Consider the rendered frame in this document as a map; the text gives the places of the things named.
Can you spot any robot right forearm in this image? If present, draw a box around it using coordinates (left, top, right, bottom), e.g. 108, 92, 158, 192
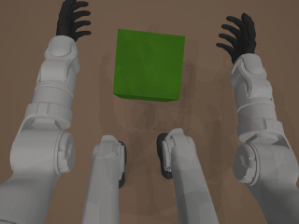
230, 53, 299, 181

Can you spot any robot left forearm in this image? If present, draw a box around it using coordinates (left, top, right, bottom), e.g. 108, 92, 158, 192
9, 35, 80, 171

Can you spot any carton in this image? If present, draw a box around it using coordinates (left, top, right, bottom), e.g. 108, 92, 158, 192
113, 29, 185, 103

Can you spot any left robot hand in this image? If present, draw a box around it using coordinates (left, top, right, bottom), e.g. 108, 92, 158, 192
56, 0, 92, 42

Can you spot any robot left shin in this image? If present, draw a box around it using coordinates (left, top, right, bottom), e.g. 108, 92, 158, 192
92, 134, 122, 180

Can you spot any right robot upper arm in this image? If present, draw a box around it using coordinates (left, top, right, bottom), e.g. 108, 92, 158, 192
232, 142, 299, 224

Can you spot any left robot upper arm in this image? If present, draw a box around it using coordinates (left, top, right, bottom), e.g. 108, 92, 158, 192
0, 129, 76, 224

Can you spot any robot left foot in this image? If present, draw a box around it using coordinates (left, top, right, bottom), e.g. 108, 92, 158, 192
119, 141, 127, 189

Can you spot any right robot hand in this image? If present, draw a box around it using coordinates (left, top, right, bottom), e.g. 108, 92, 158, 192
216, 13, 257, 64

